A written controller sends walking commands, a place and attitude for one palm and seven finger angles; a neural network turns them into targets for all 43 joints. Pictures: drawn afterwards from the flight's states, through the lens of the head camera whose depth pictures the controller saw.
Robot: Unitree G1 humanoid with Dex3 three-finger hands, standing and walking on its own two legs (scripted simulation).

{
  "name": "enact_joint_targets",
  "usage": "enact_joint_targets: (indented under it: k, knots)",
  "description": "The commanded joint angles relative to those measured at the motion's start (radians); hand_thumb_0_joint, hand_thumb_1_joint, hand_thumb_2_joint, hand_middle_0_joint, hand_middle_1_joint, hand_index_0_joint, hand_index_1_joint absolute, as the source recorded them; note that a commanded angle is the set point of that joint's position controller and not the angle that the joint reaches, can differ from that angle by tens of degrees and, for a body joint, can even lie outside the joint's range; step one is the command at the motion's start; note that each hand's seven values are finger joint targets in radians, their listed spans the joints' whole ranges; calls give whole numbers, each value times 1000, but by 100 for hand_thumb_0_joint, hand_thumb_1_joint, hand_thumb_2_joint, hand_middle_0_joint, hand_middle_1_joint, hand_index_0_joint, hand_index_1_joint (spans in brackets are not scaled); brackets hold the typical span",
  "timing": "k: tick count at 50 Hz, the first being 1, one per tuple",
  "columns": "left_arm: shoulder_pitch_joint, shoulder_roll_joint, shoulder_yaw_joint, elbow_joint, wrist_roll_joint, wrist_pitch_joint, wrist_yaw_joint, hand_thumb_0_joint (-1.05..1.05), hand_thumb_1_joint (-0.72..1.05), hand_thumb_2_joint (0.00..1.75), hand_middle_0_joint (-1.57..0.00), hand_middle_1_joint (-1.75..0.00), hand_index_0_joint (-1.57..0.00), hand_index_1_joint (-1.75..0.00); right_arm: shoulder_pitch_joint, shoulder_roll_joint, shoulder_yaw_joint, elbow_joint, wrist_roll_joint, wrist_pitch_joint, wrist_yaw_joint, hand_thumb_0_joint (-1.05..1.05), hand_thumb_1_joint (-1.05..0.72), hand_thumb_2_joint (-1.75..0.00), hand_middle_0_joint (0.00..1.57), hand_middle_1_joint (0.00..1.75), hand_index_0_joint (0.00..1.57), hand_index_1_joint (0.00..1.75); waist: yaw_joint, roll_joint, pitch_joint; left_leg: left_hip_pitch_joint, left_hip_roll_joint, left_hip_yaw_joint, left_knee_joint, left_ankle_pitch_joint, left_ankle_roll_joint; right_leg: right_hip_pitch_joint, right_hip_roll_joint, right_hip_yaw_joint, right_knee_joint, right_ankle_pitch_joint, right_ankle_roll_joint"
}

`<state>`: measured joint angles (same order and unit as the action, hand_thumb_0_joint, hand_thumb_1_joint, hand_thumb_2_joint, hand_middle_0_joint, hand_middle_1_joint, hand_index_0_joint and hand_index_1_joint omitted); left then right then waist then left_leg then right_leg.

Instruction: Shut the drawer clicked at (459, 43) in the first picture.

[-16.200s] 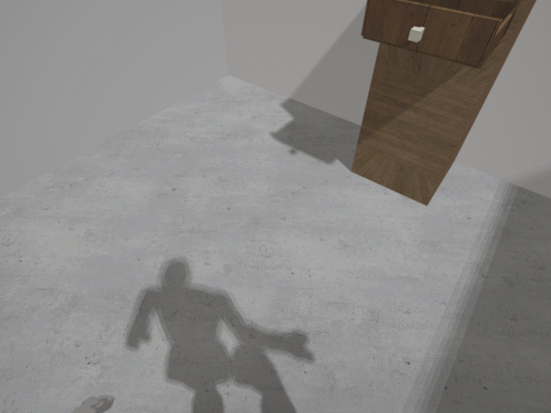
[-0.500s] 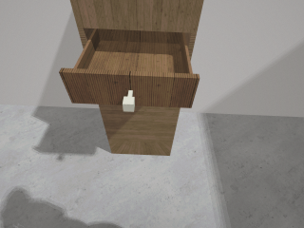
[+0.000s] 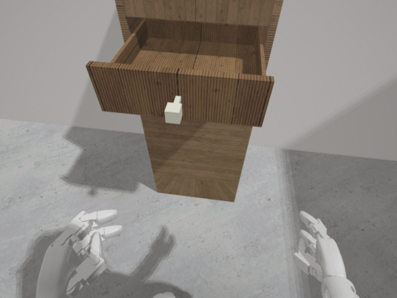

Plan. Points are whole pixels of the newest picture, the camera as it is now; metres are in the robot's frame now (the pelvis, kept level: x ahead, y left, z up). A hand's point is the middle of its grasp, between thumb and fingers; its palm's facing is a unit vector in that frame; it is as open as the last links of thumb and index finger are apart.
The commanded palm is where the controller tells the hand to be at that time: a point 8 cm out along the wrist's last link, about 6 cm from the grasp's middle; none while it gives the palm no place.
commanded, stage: raise the hand and make a fist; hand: left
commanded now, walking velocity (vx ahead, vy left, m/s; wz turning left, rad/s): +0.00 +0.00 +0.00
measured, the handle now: (175, 108) +0.45 +0.10 +0.15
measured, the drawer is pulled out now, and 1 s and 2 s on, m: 0.26 0.26 0.26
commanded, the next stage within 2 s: bring the fist close to the handle in 1.34 s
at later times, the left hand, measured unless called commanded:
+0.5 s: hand (124, 201) +0.22 +0.14 +0.17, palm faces -0.08 -1.00 -0.01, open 3.2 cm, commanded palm +0.21 +0.20 +0.18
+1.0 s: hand (115, 138) +0.27 +0.15 +0.25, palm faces -0.04 -1.00 -0.08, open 3.2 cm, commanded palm +0.24 +0.18 +0.25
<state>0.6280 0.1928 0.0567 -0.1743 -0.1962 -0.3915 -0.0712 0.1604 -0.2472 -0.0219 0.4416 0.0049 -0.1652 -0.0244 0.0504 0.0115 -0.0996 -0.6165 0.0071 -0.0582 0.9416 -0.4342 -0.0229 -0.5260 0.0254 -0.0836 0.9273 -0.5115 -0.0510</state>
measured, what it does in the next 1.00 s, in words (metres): stands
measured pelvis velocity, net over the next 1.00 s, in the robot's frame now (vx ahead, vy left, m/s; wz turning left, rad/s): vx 0.00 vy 0.03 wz -0.02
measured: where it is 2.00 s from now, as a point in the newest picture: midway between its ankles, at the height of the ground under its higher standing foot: outside the picture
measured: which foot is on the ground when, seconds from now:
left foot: down 0.00-1.00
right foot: down 0.00-1.00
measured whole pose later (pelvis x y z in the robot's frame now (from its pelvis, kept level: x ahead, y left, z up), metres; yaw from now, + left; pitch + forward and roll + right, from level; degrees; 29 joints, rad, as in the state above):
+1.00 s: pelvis +0.00 +0.03 +0.05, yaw -1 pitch -5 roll +0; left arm -0.05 0.22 0.04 -0.42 -0.22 0.46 -0.03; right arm 0.11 -0.20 0.12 0.59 0.05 -0.07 -0.05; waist 0.06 0.04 -0.03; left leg -0.20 -0.03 -0.01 0.54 -0.25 0.02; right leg -0.14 -0.01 -0.04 0.55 -0.33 -0.01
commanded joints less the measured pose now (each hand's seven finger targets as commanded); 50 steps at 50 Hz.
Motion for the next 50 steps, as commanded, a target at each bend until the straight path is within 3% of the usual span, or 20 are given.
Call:
enact_joint_targets:
  k: [1,3,5,6,8,10,14,16,19,20,21,25,30,32,36,41,45,46,48,50]
  knots:
    - [-436,2,-145,-345,-37,-174,-130,0,90,90,-78,-93,-78,-93,19,-106,-4,-66,23,-88,-29,0,-90,-90,20,30,20,30,-178,-13,-60,134,-2,13,-54,141,69,-102,-26,128,-229,236,60]
    - [-364,47,-117,-239,-33,-84,-174,0,90,90,-82,-97,-82,-97,21,-115,-4,-67,33,-89,-45,0,-90,-90,20,30,20,30,-152,-76,-50,112,-7,17,-82,99,67,-58,-43,168,-299,154,70]
    - [-265,125,-25,-76,-18,65,-191,0,90,90,-86,-101,-86,-101,13,-119,-2,-66,45,-69,-49,0,-90,-90,20,30,20,30,-94,-123,-37,80,-12,29,-120,88,66,18,-64,209,-353,105,84]
    - [-252,137,8,-70,-22,135,-190,0,90,90,-88,-104,-88,-104,0,-116,3,-81,46,-50,-53,0,-90,-90,20,30,20,30,-59,-142,-73,73,-18,38,-142,101,65,86,-85,221,-359,129,89]
    - [-283,170,88,-127,-43,251,-154,0,90,90,-92,-108,-92,-108,-54,-96,16,-113,47,-19,-62,0,-90,-90,20,30,20,30,-6,-159,-121,88,-30,45,-182,134,59,203,-113,237,-368,206,99]
    - [-289,169,169,-195,-75,307,-72,0,90,90,-96,-112,-96,-112,-84,-68,24,-115,43,-8,-65,0,-90,-90,20,30,20,30,28,-156,-126,124,-24,41,-214,174,51,257,-106,205,-361,280,95]
    - [-268,103,167,-427,-82,232,42,0,90,90,-104,-121,-104,-121,-30,-51,26,-107,32,-53,-36,0,-90,-90,20,30,20,30,19,-72,-146,230,-15,61,-268,310,48,265,-64,88,-298,577,83]
    - [-226,69,77,-506,-48,174,32,0,90,90,-108,-125,-108,-125,-8,-60,21,-100,26,-86,-19,0,-90,-90,20,30,20,30,4,-37,-160,275,-15,66,-264,378,55,248,-53,63,-269,660,80]
    - [-230,-2,-79,-492,-20,160,-19,0,90,90,-114,-132,-114,-132,16,-79,17,-80,30,-121,-4,0,-90,-90,20,30,20,30,-48,53,-85,319,-4,59,-267,366,60,154,-38,39,-286,541,68]
    - [-246,-14,-108,-469,-18,182,-36,0,90,90,-116,-134,-116,-134,14,-88,13,-81,33,-128,-6,0,-90,-90,20,30,20,30,-63,-4,-39,306,-3,50,-268,331,66,133,-37,48,-309,497,74]
    - [-281,8,-109,-457,-13,206,-47,0,90,90,-118,-136,-118,-136,17,-97,10,-73,38,-130,-12,0,-90,-90,20,30,20,30,-68,-6,-7,297,-3,46,-285,282,66,119,-32,49,-334,406,66]
    - [-343,123,-1,-461,17,315,-17,0,90,90,-126,-145,-126,-145,4,-108,13,-75,39,-116,-39,0,-90,-90,20,30,20,30,-38,-53,-5,318,-6,35,-343,204,69,135,-25,52,-387,236,54]
    - [-529,104,56,-580,-5,367,50,0,90,90,-136,-156,-136,-156,-52,-76,37,-78,38,-103,-34,0,-90,-90,20,30,20,30,-9,2,-121,421,3,26,-383,325,56,221,-15,8,-351,351,37]
    - [-576,65,27,-585,-25,389,46,0,90,90,-140,-160,-140,-160,-68,-69,46,-67,40,-107,-28,0,-90,-90,20,30,20,30,-11,35,-130,456,5,20,-391,378,48,241,-15,0,-353,405,32]
    - [-604,16,-64,-522,-20,508,-5,0,90,90,-140,-160,-140,-160,-96,-71,57,-46,49,-96,-18,0,-90,-90,20,30,20,30,-14,31,-54,471,7,16,-411,415,47,253,-19,6,-389,466,32]
    - [-734,70,-22,-448,2,714,-15,0,90,90,-140,-160,-140,-160,-168,-75,78,-42,53,-3,-28,0,-90,-90,20,30,20,30,3,-35,51,438,-6,12,-480,283,50,257,-19,18,-454,334,33]
    - [-960,143,91,-492,-14,792,44,0,90,90,-140,-160,-140,-160,-241,-63,88,-41,47,38,-42,0,-90,-90,20,30,20,30,18,-44,-41,502,-11,10,-495,290,53,295,-17,24,-476,299,31]
    - [-1019,130,91,-529,-21,789,56,0,90,90,-140,-160,-140,-160,-250,-57,92,-42,42,37,-41,0,-90,-90,20,30,20,30,17,-24,-105,531,-15,10,-499,310,52,324,-20,23,-473,310,28]
    - [-1032,93,72,-522,-34,779,62,0,90,90,-140,-160,-140,-160,-255,-52,91,-33,43,33,-37,0,-90,-90,20,30,20,30,11,-1,-146,574,-13,15,-487,354,49,341,-17,21,-469,355,25]
    - [-979,50,36,-457,-43,774,48,0,90,90,-140,-160,-140,-160,-244,-57,89,-23,48,29,-28,0,-90,-90,20,30,20,30,7,-20,-127,571,-11,12,-485,366,48,336,-13,17,-476,380,27]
